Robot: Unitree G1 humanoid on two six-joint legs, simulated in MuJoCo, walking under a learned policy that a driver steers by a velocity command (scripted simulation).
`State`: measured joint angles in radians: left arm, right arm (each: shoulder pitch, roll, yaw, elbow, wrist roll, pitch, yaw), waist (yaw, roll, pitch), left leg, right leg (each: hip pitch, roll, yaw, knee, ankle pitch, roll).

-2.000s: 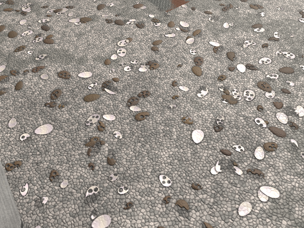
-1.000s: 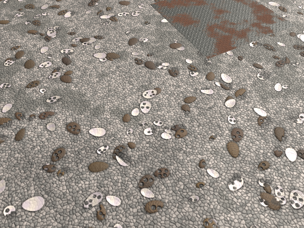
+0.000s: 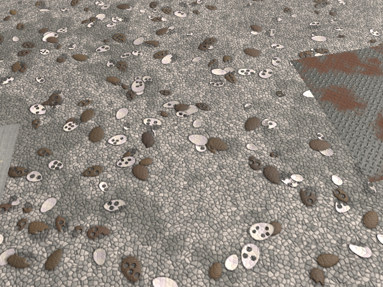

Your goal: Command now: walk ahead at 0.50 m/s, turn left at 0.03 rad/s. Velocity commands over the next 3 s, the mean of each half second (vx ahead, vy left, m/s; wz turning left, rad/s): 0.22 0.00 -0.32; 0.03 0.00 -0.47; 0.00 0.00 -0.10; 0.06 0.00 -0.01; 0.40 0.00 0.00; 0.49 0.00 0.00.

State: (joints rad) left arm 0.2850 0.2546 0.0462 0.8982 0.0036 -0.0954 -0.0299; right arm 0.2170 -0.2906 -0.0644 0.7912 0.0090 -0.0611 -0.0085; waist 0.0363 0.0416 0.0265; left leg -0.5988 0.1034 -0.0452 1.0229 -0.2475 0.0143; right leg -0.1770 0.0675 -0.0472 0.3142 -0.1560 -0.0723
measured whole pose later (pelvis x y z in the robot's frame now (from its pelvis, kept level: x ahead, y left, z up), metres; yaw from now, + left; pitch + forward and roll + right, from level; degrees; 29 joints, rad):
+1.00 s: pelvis +0.20 +0.00 +0.00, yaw -27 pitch +2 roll +2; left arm 0.16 0.27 0.05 0.71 0.01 0.02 0.03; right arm 0.10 -0.30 -0.08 0.86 0.01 0.02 -0.03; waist 0.00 0.02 0.02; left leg -0.43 0.02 -0.03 0.78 -0.33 -0.07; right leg -0.27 0.05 0.07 0.45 -0.21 -0.05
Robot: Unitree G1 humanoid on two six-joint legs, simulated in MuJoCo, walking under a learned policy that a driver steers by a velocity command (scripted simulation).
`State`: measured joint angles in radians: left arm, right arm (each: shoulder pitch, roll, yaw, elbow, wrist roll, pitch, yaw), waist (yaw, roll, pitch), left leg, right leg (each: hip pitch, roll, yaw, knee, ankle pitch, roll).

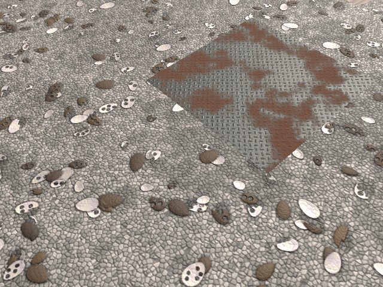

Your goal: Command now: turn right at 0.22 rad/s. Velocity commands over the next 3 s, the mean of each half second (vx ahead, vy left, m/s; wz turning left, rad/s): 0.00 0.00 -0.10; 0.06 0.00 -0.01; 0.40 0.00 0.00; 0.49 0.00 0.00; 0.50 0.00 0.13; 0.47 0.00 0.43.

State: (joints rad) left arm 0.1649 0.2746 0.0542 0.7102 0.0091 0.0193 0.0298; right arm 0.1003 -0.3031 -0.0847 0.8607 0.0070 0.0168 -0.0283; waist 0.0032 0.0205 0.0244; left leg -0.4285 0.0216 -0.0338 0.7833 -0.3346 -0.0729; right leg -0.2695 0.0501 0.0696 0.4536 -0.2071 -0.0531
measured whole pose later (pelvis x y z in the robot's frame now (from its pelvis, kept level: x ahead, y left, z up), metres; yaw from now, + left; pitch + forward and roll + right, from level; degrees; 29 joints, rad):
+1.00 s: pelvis +0.03 +0.03 -0.01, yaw -1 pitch -1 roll +0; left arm 0.23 0.25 0.04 1.02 -0.02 -0.03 0.02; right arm 0.24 -0.27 -0.03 1.06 0.02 -0.03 -0.03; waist -0.01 0.01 0.00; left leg -0.17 -0.01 0.00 0.50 -0.32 0.03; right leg -0.27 0.01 0.01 0.69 -0.43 -0.04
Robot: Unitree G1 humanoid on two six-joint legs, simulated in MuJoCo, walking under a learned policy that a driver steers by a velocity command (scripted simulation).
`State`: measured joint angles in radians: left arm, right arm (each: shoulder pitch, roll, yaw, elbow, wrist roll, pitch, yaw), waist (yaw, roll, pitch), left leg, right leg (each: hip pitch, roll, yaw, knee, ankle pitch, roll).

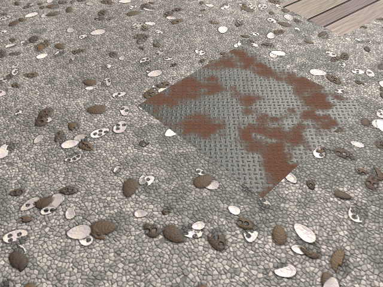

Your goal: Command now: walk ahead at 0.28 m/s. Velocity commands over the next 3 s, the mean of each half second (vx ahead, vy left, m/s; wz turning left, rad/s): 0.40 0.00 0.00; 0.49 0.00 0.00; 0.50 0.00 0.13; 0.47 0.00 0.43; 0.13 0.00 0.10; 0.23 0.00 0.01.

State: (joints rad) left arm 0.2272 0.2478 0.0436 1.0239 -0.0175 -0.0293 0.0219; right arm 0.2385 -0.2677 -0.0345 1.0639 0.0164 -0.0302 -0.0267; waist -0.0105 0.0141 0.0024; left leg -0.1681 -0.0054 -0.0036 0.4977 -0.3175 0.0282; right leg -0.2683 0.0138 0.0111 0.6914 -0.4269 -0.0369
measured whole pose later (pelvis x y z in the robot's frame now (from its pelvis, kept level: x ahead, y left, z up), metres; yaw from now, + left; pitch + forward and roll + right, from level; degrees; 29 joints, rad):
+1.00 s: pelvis +0.50 +0.01 +0.00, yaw +0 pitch +2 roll +2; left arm 0.03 0.25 0.04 0.85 -0.02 -0.09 -0.02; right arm 0.37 -0.26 -0.05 1.01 0.01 -0.08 0.00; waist -0.08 -0.03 0.01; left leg 0.06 -0.07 0.05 0.20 -0.29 0.04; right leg -0.62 -0.09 0.01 0.54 0.07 -0.02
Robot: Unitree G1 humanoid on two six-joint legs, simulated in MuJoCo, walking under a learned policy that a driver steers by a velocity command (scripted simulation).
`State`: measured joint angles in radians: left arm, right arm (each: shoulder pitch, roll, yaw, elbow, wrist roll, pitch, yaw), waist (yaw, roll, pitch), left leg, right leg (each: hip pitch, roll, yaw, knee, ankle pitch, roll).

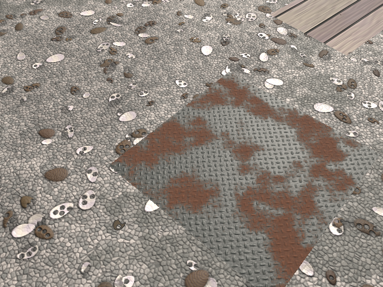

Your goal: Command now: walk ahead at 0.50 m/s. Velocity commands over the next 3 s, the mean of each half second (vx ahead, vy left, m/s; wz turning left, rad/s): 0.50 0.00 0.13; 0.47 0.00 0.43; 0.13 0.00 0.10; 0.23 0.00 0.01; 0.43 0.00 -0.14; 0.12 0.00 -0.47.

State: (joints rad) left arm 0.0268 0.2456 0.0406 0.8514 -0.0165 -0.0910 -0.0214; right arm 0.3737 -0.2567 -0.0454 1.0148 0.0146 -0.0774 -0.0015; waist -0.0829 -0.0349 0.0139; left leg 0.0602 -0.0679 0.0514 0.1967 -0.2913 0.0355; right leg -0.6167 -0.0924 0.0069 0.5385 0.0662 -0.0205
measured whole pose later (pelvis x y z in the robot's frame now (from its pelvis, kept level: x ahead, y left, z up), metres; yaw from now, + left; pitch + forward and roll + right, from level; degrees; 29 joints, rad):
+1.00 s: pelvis +0.58 +0.06 +0.01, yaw +20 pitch +2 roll +0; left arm 0.03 0.27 0.05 0.78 0.01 -0.11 -0.01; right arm 0.32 -0.26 -0.07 0.82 0.01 -0.06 -0.01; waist -0.07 -0.04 0.03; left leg -0.09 -0.11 -0.11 0.33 -0.26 0.08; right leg -0.62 -0.06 0.06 0.54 0.12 0.02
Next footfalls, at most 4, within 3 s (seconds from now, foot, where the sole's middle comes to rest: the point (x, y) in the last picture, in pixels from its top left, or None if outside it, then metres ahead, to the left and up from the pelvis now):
0.08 right None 0.24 -0.13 -0.77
0.62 left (151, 276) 0.53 0.13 -0.77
1.08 right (176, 192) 0.85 0.02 -0.77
1.38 left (122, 230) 0.71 0.23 -0.77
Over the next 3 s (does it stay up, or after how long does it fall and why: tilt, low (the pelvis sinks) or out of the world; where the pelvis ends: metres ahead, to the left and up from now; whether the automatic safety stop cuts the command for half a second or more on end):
stays up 1.19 0.29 0.00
